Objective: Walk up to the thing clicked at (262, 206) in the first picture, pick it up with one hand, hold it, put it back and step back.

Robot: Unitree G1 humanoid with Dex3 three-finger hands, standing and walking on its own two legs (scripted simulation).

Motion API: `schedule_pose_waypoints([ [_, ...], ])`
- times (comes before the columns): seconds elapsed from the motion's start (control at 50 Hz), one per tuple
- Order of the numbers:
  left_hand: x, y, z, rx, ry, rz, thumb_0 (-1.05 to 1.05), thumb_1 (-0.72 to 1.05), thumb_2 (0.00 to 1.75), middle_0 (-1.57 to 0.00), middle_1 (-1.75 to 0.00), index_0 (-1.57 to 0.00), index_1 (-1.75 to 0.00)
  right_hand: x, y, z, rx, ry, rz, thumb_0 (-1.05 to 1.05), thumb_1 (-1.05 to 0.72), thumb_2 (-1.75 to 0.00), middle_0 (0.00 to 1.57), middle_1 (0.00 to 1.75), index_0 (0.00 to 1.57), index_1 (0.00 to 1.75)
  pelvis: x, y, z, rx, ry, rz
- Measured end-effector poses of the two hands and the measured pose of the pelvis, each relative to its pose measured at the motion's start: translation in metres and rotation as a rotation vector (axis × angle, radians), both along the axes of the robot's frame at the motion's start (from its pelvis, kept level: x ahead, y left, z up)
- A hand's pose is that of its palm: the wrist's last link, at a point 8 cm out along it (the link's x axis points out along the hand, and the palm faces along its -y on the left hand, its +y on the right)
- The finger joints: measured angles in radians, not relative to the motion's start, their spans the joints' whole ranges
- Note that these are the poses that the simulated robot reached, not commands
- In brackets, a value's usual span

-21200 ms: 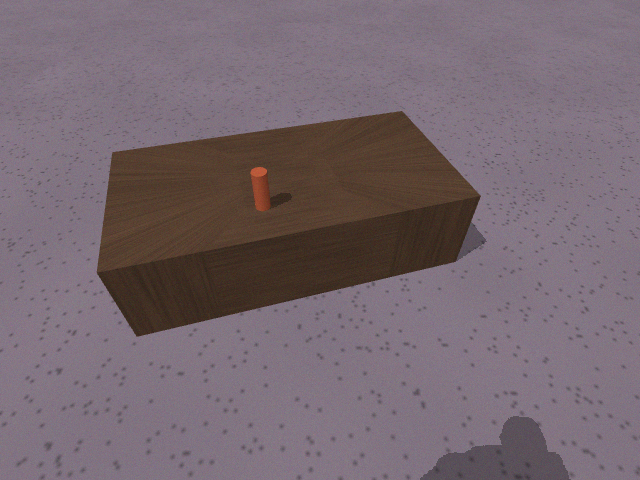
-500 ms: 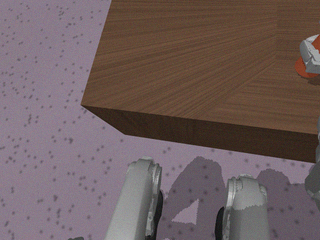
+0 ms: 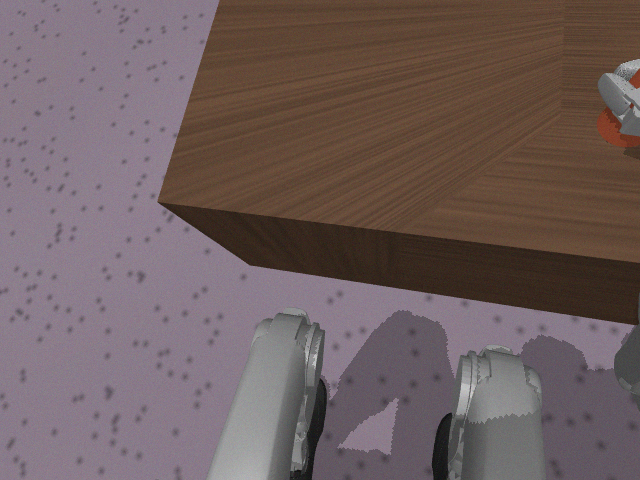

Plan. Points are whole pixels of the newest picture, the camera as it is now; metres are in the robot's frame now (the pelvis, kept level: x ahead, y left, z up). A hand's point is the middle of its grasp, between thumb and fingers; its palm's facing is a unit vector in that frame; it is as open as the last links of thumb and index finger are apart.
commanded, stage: open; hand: right
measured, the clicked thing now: out of the picture +0.57 -0.24 +0.02
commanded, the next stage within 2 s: withdraw in 0.22 s
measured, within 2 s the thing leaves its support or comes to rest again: neither
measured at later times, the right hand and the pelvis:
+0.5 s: hand out of the picture +0.58 -0.24 +0.03, palm faces +0.27 +0.96 -0.04, open 14.9 cm; pelvis +0.00 +0.00 +0.00, yaw +0 degrees
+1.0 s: hand out of the picture +0.54 -0.33 +0.16, palm faces +0.31 +0.90 -0.30, open 17.0 cm; pelvis +0.01 +0.00 +0.13, yaw +0 degrees
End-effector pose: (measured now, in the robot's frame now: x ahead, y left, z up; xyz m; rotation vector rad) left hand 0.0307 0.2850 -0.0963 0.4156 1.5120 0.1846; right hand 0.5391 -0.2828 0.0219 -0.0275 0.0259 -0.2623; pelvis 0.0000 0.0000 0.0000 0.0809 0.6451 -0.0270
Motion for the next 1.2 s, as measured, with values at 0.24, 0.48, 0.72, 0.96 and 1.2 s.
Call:
schedule_pose_waypoints([
  [0.24, 0.001, 0.002, 0.001, 0.011, -0.008, -0.005, 0.00, 0.90, 0.90, -0.21, -0.30, -0.21, -0.30, 0.000, 0.000, 0.002, 0.002, -0.010, 0.000, 0.00, 0.20, -0.38, 0.69, 0.52, 0.69, 0.52, -0.002, -0.001, -0.001, 0.003, -0.005, 0.000],
  [0.48, -0.004, 0.001, 0.001, 0.009, 0.003, 0.007, 0.00, 0.89, 0.90, -0.21, -0.30, -0.21, -0.30, 0.001, -0.002, 0.003, -0.008, -0.004, -0.009, -0.01, 0.26, -0.22, 0.32, 0.25, 0.32, 0.25, -0.002, -0.001, -0.001, 0.003, -0.004, 0.001],
  [0.72, 0.008, -0.002, 0.041, 0.010, -0.041, 0.043, 0.00, 0.89, 0.90, -0.21, -0.29, -0.21, -0.30, -0.005, -0.049, 0.081, -0.036, -0.012, -0.063, -0.01, 0.37, -0.08, 0.12, 0.07, 0.11, 0.08, 0.003, -0.001, 0.043, -0.002, -0.013, 0.003],
  [0.96, 0.029, -0.005, 0.118, -0.006, -0.107, 0.043, 0.00, 0.88, 0.90, -0.21, -0.30, -0.21, -0.31, -0.030, -0.078, 0.142, -0.169, 0.229, -0.074, -0.01, 0.42, -0.07, 0.07, 0.05, 0.07, 0.05, 0.008, -0.005, 0.116, 0.001, -0.061, 0.001],
  [1.2, 0.031, -0.015, 0.211, 0.003, -0.116, 0.057, 0.00, 0.89, 0.90, -0.21, -0.29, -0.21, -0.30, -0.056, -0.125, 0.238, -0.202, 0.366, -0.295, -0.01, 0.44, -0.11, 0.07, 0.06, 0.07, 0.07, 0.025, -0.006, 0.206, 0.008, -0.162, -0.013],
])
